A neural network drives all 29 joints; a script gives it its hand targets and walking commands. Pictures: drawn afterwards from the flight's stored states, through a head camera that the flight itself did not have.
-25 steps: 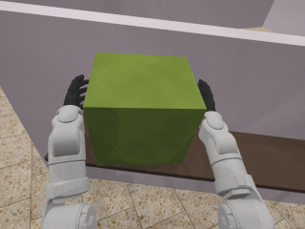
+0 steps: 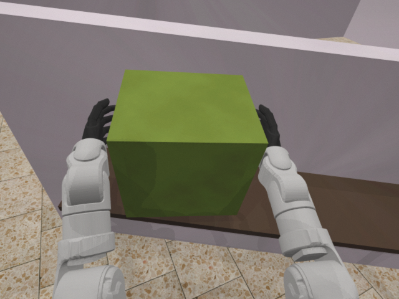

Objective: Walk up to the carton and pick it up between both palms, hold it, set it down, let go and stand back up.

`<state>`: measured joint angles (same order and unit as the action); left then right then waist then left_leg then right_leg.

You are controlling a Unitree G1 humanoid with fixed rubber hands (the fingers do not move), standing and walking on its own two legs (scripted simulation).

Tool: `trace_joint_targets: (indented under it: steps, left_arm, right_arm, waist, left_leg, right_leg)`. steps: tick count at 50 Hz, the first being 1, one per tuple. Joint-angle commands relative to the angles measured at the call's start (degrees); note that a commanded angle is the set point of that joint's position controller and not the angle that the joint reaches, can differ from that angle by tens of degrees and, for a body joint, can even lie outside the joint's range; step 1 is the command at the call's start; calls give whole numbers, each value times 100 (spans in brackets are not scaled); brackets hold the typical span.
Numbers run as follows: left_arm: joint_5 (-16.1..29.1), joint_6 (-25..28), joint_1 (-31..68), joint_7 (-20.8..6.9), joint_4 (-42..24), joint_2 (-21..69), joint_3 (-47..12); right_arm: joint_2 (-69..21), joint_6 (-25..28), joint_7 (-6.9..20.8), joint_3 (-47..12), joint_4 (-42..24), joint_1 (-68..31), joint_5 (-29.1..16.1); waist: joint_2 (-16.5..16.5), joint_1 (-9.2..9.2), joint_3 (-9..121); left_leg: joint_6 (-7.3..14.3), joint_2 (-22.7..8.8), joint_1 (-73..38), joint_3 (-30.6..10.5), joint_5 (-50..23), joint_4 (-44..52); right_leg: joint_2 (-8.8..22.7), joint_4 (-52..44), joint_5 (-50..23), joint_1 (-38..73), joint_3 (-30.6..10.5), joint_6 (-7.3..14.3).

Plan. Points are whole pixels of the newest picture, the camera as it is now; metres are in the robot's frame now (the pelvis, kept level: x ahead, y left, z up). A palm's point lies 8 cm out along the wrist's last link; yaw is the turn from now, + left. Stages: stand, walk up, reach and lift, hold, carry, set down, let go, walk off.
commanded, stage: hold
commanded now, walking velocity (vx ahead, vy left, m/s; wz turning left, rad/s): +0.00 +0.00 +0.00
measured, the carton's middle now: (184, 146) +0.38 +0.02 +0.13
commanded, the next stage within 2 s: none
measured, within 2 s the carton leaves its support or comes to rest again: neither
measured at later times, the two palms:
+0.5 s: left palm (95, 143) +0.34 +0.18 +0.18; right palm (271, 146) +0.35 -0.15 +0.17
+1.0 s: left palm (100, 143) +0.34 +0.17 +0.17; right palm (273, 144) +0.35 -0.16 +0.17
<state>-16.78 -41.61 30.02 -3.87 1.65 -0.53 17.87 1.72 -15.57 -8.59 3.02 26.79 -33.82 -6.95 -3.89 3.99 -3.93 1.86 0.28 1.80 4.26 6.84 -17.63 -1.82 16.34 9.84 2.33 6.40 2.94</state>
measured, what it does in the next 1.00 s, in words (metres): stands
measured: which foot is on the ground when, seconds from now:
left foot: down 0.00-1.00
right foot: down 0.00-1.00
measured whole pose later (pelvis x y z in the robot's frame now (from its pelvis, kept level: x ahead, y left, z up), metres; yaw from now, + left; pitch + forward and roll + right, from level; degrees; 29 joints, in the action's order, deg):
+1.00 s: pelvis -0.01 -0.02 +0.00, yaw +1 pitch -9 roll +0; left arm -17.9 -42.1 33.7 -4.7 6.0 -1.2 19.1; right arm 0.5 -16.2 -7.6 5.6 30.1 -36.5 -3.2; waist -5.3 3.4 -3.8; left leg 0.7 -0.3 2.7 3.1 5.0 -16.6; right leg -2.5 17.2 9.6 0.8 7.5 4.3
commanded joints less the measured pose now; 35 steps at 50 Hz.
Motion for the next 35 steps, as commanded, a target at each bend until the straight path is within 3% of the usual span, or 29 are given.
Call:
trace_joint_targets:
  steps: [1, 19, 20, 22, 23, 26, 29, 31, 35]
  left_arm:
    - [873, 350, 3455, -698, -705, 2265, -2652]
    - [865, 316, 3420, -679, -753, 2263, -2671]
    - [951, 300, 2917, -596, -1491, 2498, -3150]
    - [1041, 229, 2897, -544, -1546, 2356, -3205]
    - [1109, 229, 2971, -529, -1673, 2396, -3267]
    - [791, 95, 2711, -642, -1252, 2194, -2854]
    - [685, 67, 3039, -688, -1038, 2238, -2714]
    - [845, 120, 3427, -642, -1234, 2266, -2864]
    - [904, 244, 3668, -558, -1082, 2287, -2850]
  right_arm:
    - [-2455, 410, 720, -1925, -1720, -4071, -383]
    - [-2422, 417, 746, -1911, -1736, -4057, -389]
    - [-2342, 416, 746, -2160, -2186, -3430, -486]
    - [-2142, 291, 680, -2266, -2354, -3416, -660]
    - [-2176, 252, 662, -2345, -2461, -3509, -743]
    - [-2206, 73, 656, -2155, -1976, -3188, -566]
    - [-2114, 121, 807, -1799, -1789, -3498, -320]
    - [-2297, 200, 887, -1820, -1842, -3729, -366]
    - [-2448, 354, 918, -1856, -2045, -4255, -332]
  waist:
    - [553, 41, 2394]
    - [567, 44, 2405]
    - [551, 170, 2981]
    - [599, 210, 2857]
    - [608, 198, 2798]
    - [490, 160, 1918]
    - [619, 45, 1602]
    - [725, -6, 1719]
    - [492, -72, 2300]
  left_leg:
    - [-133, -57, -1244, -203, -873, 31]
    - [-138, -65, -1278, -201, -906, 18]
    - [-312, -121, -1675, -327, -1999, -136]
    - [-451, -145, -1903, -361, -2438, -326]
    - [-455, -116, -1874, -331, -2335, -359]
    - [-327, -74, -1337, -252, -1262, -1]
    - [-276, -104, -967, -187, -433, 265]
    - [-261, -61, -933, -152, -364, 244]
    - [-141, -38, -1087, -162, -400, 142]
  right_leg:
    - [113, -274, -1071, -289, -135, -434]
    - [113, -281, -1071, -299, -134, -423]
    - [-19, -105, -1823, -53, -88, -398]
    - [-79, -170, -1863, -200, -77, -374]
    - [-47, -191, -1831, -255, -90, -390]
    - [67, -350, -1240, -323, -139, -445]
    - [103, -384, -222, -510, -86, -381]
    - [157, -397, -150, -516, -126, -347]
    - [188, -360, -303, -507, -167, -406]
